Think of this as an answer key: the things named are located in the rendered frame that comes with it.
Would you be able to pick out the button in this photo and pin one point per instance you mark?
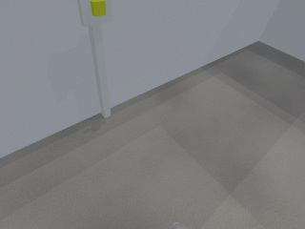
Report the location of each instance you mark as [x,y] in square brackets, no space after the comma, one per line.
[98,7]

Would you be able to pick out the panel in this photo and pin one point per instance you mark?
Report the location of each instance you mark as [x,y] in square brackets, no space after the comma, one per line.
[94,24]

